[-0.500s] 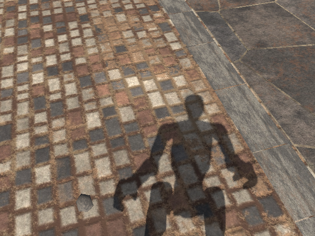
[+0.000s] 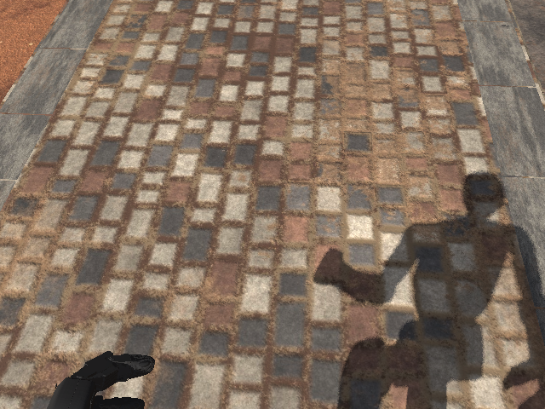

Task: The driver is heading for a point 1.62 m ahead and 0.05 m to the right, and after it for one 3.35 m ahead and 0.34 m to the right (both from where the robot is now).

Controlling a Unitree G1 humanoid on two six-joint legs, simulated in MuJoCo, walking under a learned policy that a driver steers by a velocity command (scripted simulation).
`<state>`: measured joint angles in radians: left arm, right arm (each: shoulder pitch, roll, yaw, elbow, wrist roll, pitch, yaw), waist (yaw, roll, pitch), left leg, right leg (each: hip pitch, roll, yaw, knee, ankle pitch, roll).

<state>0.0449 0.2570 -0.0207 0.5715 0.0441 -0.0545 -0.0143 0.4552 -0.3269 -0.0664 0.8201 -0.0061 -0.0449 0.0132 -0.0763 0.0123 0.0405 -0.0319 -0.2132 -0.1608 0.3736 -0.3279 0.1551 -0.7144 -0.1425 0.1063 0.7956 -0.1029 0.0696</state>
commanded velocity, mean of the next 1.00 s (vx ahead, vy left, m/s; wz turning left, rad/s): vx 0.22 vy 0.00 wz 0.20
